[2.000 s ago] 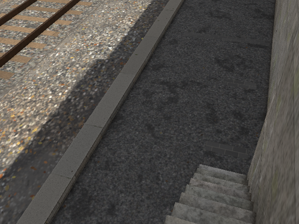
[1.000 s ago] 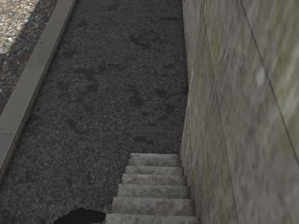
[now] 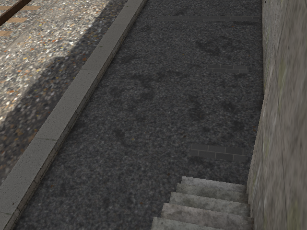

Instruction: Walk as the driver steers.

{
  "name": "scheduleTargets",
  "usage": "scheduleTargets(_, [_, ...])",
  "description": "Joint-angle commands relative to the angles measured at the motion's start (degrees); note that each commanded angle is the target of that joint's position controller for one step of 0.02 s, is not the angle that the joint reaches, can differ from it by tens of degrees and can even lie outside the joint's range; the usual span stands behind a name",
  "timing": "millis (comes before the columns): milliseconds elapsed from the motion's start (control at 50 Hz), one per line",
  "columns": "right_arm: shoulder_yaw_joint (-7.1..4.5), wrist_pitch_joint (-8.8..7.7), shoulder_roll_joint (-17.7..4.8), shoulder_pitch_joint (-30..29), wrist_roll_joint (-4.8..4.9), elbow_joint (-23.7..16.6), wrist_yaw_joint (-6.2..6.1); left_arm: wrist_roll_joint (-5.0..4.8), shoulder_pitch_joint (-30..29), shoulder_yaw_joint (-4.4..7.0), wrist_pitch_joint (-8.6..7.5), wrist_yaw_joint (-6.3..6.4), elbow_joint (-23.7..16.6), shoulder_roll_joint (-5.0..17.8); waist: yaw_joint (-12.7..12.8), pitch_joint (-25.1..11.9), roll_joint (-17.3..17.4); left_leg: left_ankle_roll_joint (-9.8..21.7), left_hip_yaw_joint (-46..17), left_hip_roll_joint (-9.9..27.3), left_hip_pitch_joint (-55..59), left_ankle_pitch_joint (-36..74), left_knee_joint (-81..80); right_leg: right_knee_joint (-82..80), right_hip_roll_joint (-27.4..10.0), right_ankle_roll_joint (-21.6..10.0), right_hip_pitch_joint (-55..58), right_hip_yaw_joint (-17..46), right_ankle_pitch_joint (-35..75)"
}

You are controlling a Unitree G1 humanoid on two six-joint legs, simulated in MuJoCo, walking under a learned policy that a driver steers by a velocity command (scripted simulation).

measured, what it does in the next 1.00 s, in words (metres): goes down: left foot 0.21 m lower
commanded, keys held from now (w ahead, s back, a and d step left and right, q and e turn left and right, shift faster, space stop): w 1.00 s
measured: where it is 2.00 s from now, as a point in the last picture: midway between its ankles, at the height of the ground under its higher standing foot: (204, 229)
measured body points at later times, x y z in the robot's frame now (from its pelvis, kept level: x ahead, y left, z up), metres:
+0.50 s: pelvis +0.25 +0.07 -0.17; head +0.25 +0.09 +0.28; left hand +0.08 +0.26 -0.31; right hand +0.43 -0.13 -0.28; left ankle +0.32 +0.18 -0.91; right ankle +0.07 -0.10 -0.64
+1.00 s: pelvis +0.44 +0.02 -0.32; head +0.38 +0.01 +0.12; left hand +0.64 +0.26 -0.40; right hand +0.45 -0.22 -0.48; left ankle +0.32 +0.18 -0.92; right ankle +0.54 -0.11 -1.05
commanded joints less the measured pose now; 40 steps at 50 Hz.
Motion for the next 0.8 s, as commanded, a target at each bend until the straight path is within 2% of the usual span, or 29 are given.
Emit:
scheduleTargets(20, [0.2, -5.31, -6.21, -8.13, 0.19, -15.41, 1.03, 8.92, 5.26, 2.12, -3.95, -6.83, -5.05, 16.14, -0.43, 7.66, -29.22, 2.13, 3.29, 9.08, -34.05, 14.7, 14.07, -27.21, -18.13, -13.23, 3.47, 36.75, -16.89])
scheduleTargets(40, [1.6, -6.22, -4.04, -8.84, 0.0, -15.65, 1.19, 10.98, 2.55, 2.63, -4.82, -7.75, -3.72, 12.42, -2.24, 11.12, -19.34, 4.13, 2.46, 9.93, -35.41, 18.11, 14.23, -26.46, -16.97, -16.48, -1.23, 36.27, -17.02])
scheduleTargets(60, [3.79, -5.59, 2.07, -5.74, -1.09, -15.94, 0.65, 12.54, 0.52, 0.43, -5.33, -6.1, -3.45, 2.51, -3.6, 11.62, -10.44, 3.73, -1.31, 14.76, -39.75, 38.71, 0.14, -21.57, -12.41, -13.2, -1.62, 30.86, -9.85])
scheduleTargets(80, [3.37, -4.66, 2.31, -0.29, -2.19, -13.32, 1.95, 11.34, 2.49, -1.04, -6.34, -4.94, -2.42, -2.99, -3.19, 11.76, -7.97, 3.98, 1.65, 14.42, -35.5, 49.98, -15.01, -18.08, -7.98, -11.29, -6.44, 22.49, -3.41])
scheduleTargets(100, [3.1, -4.3, 2.09, -1.81, -2.26, -14.23, 3.29, 11.99, 7.29, -0.83, -7.07, -3.66, -0.71, -1.53, -1.39, 9.29, -10.02, 2.8, 4.7, 14.56, -33.39, 50.89, -16.16, -15.68, -5.17, -11.0, -8.52, 18.6, -2.31])
scheduleTargets(120, [1.87, -4.38, -1.35, -0.83, 0.23, -13.95, 2.95, 12.01, 4.27, -1.61, -8.35, -2.88, -2.4, -2.64, -1.25, 6.53, -7.49, 3.08, 6.43, 15.02, -19.69, 61.2, -33.84, -14.48, -2.86, -8.65, -21.46, 9.46, -2.83])
scheduleTargets(160, [2.54, -4.36, -1.79, -10.08, -1.19, -14.36, 4.4, 12.03, 10.09, -2.02, -8.1, -2.0, 0.01, 0.57, 0.54, 6.0, -11.7, -0.83, 12.25, 12.92, -4.33, 61.29, -31.46, -16.92, -3.2, -11.63, -35.64, 9.98, -6.85])
scheduleTargets(200, [3.2, -5.16, -3.96, -14.11, -2.02, -14.54, 3.93, 11.7, 17.48, -2.39, -7.07, -2.58, 2.99, 0.98, 4.48, 0.89, -9.06, -2.41, 11.22, 12.12, -17.04, 47.5, -32.0, -10.4, -7.3, -12.44, -15.52, 13.84, 5.26])
scheduleTargets(220, [4.1, -4.99, -2.83, -19.28, -2.06, -16.03, 2.81, 12.27, 24.67, -3.44, -7.41, -0.42, 6.55, -5.26, 9.4, 0.39, -7.15, -3.65, 0.71, 17.09, -39.46, 47.53, -47.44, -2.36, -8.58, -10.63, 12.64, 19.73, 7.76])
scheduleTargets(240, [0.37, -3.38, -3.61, -17.16, 1.27, -11.58, 0.43, -1.89, 11.3, 1.42, -2.84, 4.35, -0.19, 8.04, 3.48, 5.58, -7.98, -4.53, -0.32, 14.04, -22.63, 48.92, -55.76, 0.49, -9.72, -11.48, 15.81, 17.49, 27.66])
scheduleTargets(260, [0.03, -3.56, -4.9, -18.87, 1.75, -12.11, 0.41, -2.24, 11.17, 1.68, -1.35, 5.56, -1.82, 9.18, 6.0, 3.13, -7.39, -5.14, 3.03, 11.58, -19.14, 55.71, -59.16, 3.44, -8.24, -10.75, 14.64, 15.65, 23.05])
scheduleTargets(280, [3.89, -5.08, -2.03, -22.36, -4.05, -14.17, 3.77, 10.44, 32.45, -4.16, -4.5, 2.35, 6.18, -9.83, 12.68, -0.66, -11.8, -2.72, 4.57, 16.01, -37.59, 59.54, -59.6, 3.95, -10.12, -12.22, 20.98, 21.87, 8.69])
scheduleTargets(320, [3.61, -5.13, -2.28, -24.39, -5.63, -13.55, 4.69, 10.46, 33.0, -4.38, -3.65, 1.67, 5.26, -14.74, 14.21, 3.78, -3.05, 0.88, 4.63, 16.68, -29.16, 77.71, -80.39, 8.66, -3.87, -9.57, 13.61, 17.93, 5.33])
scheduleTargets(340, [3.9, -4.39, -4.33, -25.56, -3.8, -11.98, 5.96, 9.57, 22.59, -3.33, -2.7, 0.35, -0.28, -7.52, 12.52, 5.34, -0.55, 1.62, 13.25, 14.1, -2.58, 91.55, -88.48, 5.6, -0.59, -9.51, -9.09, 7.4, -8.41])
scheduleTargets(360, [2.74, -3.85, -0.22, -27.23, 5.65, -15.52, 2.58, -2.56, 3.8, 0.85, -2.28, 3.24, -5.13, 4.87, 8.19, 6.9, -5.76, -2.63, 8.7, 8.98, 19.77, 80.64, -81.85, -1.35, -2.92, -10.65, -17.09, 9.72, -3.95])
scheduleTargets(380, [2.68, -2.92, -1.65, -24.3, 7.31, -14.41, 1.69, -1.92, 3.2, 1.79, -2.01, 3.29, -5.58, 6.83, 7.23, 7.96, -8.41, -2.21, 7.2, 9.78, 25.06, 74.18, -84.46, 3.17, -3.28, -10.66, -18.03, 7.49, 0.13])
scheduleTargets(420, [0.01, -1.36, -6.05, -7.88, 5.8, -7.68, 1.02, 0.73, 3.17, 2.33, -2.09, 2.65, -2.28, 4.71, 0.51, 5.42, -11.08, -0.34, 4.71, 12.54, 34.53, 78.93, -92.88, 22.98, -3.71, -10.02, -14.23, 2.43, 4.7])
scheduleTargets(440, [-0.6, -2.13, -8.04, 2.28, 2.28, -3.63, 0.45, 0.87, 2.41, 2.95, -2.15, 2.4, -0.69, 6.02, -5.53, 0.02, -7.1, -0.11, 5.52, 12.27, 44.77, 80.18, -97.48, 38.18, -2.49, -9.8, -12.55, 0.33, 8.14])
scheduleTargets(460, [-1.41, -3.16, -9.47, 7.01, 2.76, -2.15, 0.82, 2.52, 7.26, 3.85, -1.35, 2.86, 0.96, 6.16, -6.82, 1.34, 3.38, -1.19, 8.68, 10.97, 48.31, 77.31, -110.18, 53.25, 3.83, -9.12, -12.15, -3.97, -8.61])
scheduleTargets(480, [-2.01, -3.54, -11.66, 10.72, 1.91, 0.94, 0.86, 1.76, 11.54, 4.46, -0.61, 2.35, 0.86, 2.89, -1.2, -1.74, 15.39, -1.22, 6.83, 14.95, 63.99, 103.27, -90.41, 71.71, 8.29, -6.28, -31.65, -4.93, -32.79])
scheduleTargets(500, [-1.98, -2.96, -14.0, 12.68, 1.7, 0.31, 0.69, -1.29, 12.85, 3.95, -2.08, 2.69, -2.4, 1.31, 0.06, -10.08, 20.87, 3.25, 0.83, 23.47, 76.12, 116.67, -71.48, 77.14, 7.57, -6.37, -46.65, 0.97, -34.23])
scheduleTargets(520, [-4.56, -2.84, -11.21, 19.81, 11.83, 2.98, 3.1, -10.46, 12.89, 4.52, -0.32, 2.53, 0.05, 1.46, -4.34, -13.53, 17.46, 7.34, -0.51, 26.52, 73.54, 118.19, -76.0, 73.4, 7.99, -2.99, -48.62, 2.37, -29.23])
scheduleTargets(540, [-2.19, -2.77, -12.07, 10.48, 1.95, 0.03, 1.55, 0.83, 6.78, 3.14, -1.0, 3.72, -2.44, 1.88, -1.1, -11.32, 10.06, 10.43, -3.1, 26.35, 60.34, 88.07, -80.01, 74.29, 5.13, -5.54, -46.34, 4.86, -21.88])
scheduleTargets(560, [-3.41, -2.64, -12.72, 7.48, 0.59, -0.69, 0.82, 3.05, 6.12, 2.63, -1.11, 3.48, -2.78, -0.24, 0.42, -14.61, 10.59, 15.05, -9.96, 28.92, 55.18, 69.66, -80.56, 74.73, 2.46, -5.6, -47.77, 5.56, -17.99])
scheduleTargets(600, [-1.51, -3.75, -5.85, 2.69, -0.68, -0.66, 1.03, 5.39, -2.51, 2.16, -0.06, 4.21, -3.6, -2.78, 1.65, -6.53, 4.77, 13.14, -10.37, 27.13, 32.85, 51.67, -82.43, 59.7, 4.15, -3.05, -46.01, 9.32, 4.26])
scheduleTargets(620, [0.24, -4.67, -2.24, -0.79, -0.18, -2.18, -0.36, 5.25, -9.21, 1.52, 0.04, 3.73, -7.53, -3.66, 3.42, 0.78, -0.05, 11.29, -7.77, 27.06, 17.28, 49.88, -88.28, 42.35, 3.65, 0.16, -39.46, 8.34, 19.31])
scheduleTargets(680, [-0.84, -4.7, -6.9, -4.89, 0.92, -3.84, -0.05, 5.44, -4.44, 2.08, 0.77, 2.79, -4.32, -3.43, 7.29, -1.93, 0.62, 8.25, -4.14, 21.7, 7.09, 44.8, -86.13, 33.37, 5.87, 0.88, -22.21, 5.26, 39.07])
scheduleTargets(740, [-0.52, -5.65, -6.22, -1.96, 3.81, -2.93, -0.98, 5.88, -15.95, 2.51, 1.53, 2.14, -9.77, -0.42, 4.03, 2.59, 2.95, 5.84, -6.73, 20.52, 17.02, 32.53, -82.7, 17.43, 4.8, -0.68, -31.81, 10.47, 48.4])
scheduleTargets(800, [-0.73, -4.33, -8.21, -2.17, 2.88, -4.19, -1.86, 5.41, -23.63, 2.67, 2.03, 0.47, -13.19, 1.18, 2.02, 6.92, 2.18, 7.68, -9.71, 20.61, 15.13, 20.52, -82.34, 9.0, 2.61, -0.77, -27.19, 10.62, 51.09])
